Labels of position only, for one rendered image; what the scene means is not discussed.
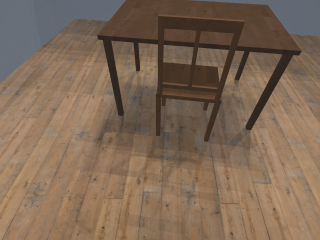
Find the chair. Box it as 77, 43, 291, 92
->
156, 14, 245, 142

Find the table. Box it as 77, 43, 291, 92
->
97, 0, 302, 130

